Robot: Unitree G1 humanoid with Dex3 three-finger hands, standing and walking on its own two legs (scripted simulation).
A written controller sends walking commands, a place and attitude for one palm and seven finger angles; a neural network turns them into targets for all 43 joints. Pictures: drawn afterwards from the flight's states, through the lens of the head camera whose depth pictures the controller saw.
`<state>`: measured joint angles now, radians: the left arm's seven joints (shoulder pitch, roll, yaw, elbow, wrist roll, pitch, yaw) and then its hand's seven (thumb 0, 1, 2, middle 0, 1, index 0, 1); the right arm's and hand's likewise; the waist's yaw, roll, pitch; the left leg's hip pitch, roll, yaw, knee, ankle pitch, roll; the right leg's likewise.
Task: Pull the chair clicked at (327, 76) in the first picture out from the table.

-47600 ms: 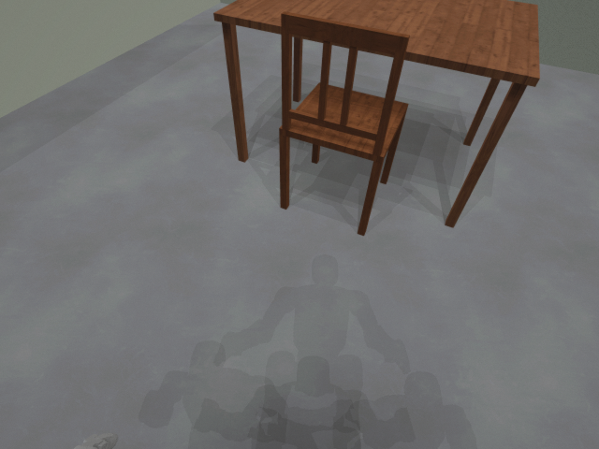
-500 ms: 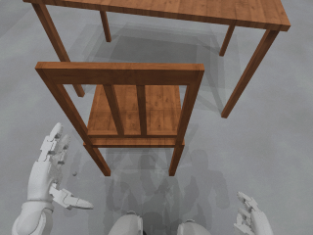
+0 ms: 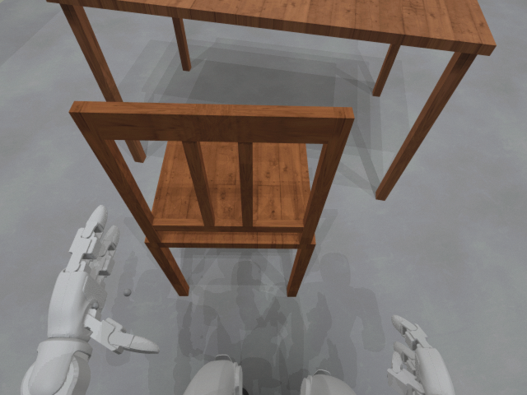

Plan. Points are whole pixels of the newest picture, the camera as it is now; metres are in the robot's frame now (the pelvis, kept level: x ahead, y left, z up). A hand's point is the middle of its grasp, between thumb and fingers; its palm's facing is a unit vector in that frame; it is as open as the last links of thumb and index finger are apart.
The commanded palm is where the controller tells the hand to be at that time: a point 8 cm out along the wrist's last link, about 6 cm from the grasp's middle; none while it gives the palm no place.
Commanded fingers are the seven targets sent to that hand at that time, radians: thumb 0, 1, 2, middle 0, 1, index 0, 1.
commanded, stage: aim the fingers beside a spindle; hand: left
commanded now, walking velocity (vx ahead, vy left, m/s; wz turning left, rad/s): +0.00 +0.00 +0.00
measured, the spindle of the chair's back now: (201, 187) +0.47 +0.15 -0.03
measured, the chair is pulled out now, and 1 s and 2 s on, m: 0.30 0.30 0.30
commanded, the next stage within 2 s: push the fingers through the gap in 1.96 s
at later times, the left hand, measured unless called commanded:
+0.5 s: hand (165, 275) +0.28 +0.16 +0.02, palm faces +0.04 -1.00 -0.03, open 16.9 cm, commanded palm +0.25 +0.22 +0.02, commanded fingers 0.00 -0.50 0.30 -0.06 -0.08 -0.06 -0.08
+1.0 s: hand (191, 267) +0.30 +0.13 -0.01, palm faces +0.04 -1.00 -0.03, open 16.9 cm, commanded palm +0.28 +0.19 +0.00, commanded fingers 0.00 -0.50 0.30 -0.06 -0.08 -0.06 -0.08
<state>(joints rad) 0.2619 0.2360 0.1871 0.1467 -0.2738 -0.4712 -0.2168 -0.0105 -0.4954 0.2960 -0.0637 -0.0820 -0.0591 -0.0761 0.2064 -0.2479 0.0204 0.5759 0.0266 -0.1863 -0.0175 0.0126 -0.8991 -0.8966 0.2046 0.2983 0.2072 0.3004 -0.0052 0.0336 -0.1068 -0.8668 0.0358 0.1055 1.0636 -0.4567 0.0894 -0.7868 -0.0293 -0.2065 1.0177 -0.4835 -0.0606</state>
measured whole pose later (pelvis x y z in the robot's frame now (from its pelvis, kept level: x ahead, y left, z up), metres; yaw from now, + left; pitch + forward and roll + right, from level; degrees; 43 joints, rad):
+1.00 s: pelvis +0.00 -0.02 -0.03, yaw -1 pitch +19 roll -1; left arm 0.04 0.17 0.09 0.31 -0.18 -0.51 -0.08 -0.01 -0.50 0.30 -0.06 -0.08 -0.06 -0.08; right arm 0.19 -0.25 0.00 0.58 0.01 -0.11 0.01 0.01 -0.90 -0.90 0.20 0.30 0.21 0.30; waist -0.02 0.03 -0.13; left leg -1.03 0.06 0.11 1.19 -0.50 0.06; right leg -0.97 -0.03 -0.20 1.17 -0.55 -0.10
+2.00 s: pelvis +0.00 -0.02 -0.04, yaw -1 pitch +21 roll -2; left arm -0.06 0.17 0.09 0.40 -0.16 -0.54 -0.03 -0.01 -0.50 0.30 -0.06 -0.08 -0.06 -0.08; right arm 0.18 -0.25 0.00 0.59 0.01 -0.05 0.02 0.01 -0.90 -0.90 0.20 0.30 0.21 0.30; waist -0.03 0.02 -0.14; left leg -1.11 0.06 0.11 1.25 -0.52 0.07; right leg -1.04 -0.03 -0.19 1.23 -0.56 -0.09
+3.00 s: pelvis -0.01 -0.02 -0.04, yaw -1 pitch +23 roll -1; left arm -0.40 0.20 0.16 0.71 -0.11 -0.57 0.02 -0.01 -0.50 0.30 -0.06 -0.08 -0.06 -0.08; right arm 0.22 -0.26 0.00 0.64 0.00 -0.01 0.03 0.01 -0.90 -0.90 0.20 0.30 0.21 0.30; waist -0.07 0.03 -0.14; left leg -1.13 0.06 0.11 1.24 -0.51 0.07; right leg -1.08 -0.02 -0.19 1.23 -0.55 -0.10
